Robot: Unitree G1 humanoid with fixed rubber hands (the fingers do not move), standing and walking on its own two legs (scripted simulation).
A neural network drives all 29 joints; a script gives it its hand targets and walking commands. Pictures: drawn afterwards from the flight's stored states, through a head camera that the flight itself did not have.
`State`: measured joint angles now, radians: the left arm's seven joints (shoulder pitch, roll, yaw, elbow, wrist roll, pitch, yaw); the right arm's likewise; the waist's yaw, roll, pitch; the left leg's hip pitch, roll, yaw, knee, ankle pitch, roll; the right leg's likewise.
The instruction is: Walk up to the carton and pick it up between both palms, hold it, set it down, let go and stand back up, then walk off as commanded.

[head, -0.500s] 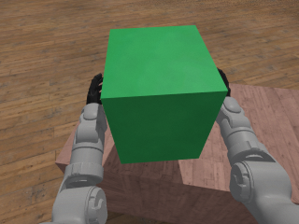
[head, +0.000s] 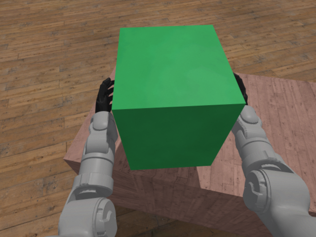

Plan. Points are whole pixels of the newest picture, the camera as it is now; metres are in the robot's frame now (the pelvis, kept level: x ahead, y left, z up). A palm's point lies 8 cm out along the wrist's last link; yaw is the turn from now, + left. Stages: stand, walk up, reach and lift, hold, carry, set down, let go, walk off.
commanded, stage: set down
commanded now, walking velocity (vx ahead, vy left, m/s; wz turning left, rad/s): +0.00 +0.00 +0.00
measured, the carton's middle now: (169, 102) +0.47 +0.04 +0.06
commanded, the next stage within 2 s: none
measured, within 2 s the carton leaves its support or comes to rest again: rests again in 0.80 s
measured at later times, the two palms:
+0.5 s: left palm (111, 117) +0.39 +0.19 +0.06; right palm (233, 108) +0.47 -0.14 +0.05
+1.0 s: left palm (118, 122) +0.40 +0.18 +0.03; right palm (232, 110) +0.49 -0.15 +0.02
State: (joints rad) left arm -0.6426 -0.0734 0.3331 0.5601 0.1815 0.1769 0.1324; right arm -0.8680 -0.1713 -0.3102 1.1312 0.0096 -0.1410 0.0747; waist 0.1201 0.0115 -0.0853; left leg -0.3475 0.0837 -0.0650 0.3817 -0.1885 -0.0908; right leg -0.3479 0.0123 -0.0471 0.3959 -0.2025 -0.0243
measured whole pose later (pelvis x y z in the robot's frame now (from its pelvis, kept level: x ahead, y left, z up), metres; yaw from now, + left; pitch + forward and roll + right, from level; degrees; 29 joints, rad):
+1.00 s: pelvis +0.02 -0.02 +0.00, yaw +0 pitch +23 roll +1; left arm -0.62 -0.10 0.36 0.75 0.18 -0.14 0.17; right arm -0.90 -0.21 -0.29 1.26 -0.04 -0.35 0.10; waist 0.16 0.01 -0.17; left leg -0.60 0.09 -0.02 0.38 -0.12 -0.09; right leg -0.60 0.01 -0.05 0.40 -0.20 -0.04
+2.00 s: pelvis +0.01 +0.00 -0.01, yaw -1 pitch +25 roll +0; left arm -0.67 -0.13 0.35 0.79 0.18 -0.17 0.20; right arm -0.98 -0.30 -0.26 1.38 -0.04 -0.39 0.14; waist 0.19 0.02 -0.20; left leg -0.66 0.10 0.03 0.38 -0.15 -0.08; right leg -0.67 0.02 -0.03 0.40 -0.17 -0.02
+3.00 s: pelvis +0.00 -0.01 -0.02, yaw -1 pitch +32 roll +0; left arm -0.62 -0.13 0.21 0.79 0.08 -0.14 0.23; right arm -1.00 -0.42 0.05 1.39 0.19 -0.38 0.11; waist 0.24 0.02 -0.24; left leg -0.81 0.11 0.04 0.38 -0.12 -0.08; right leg -0.82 0.02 -0.03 0.40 -0.13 -0.03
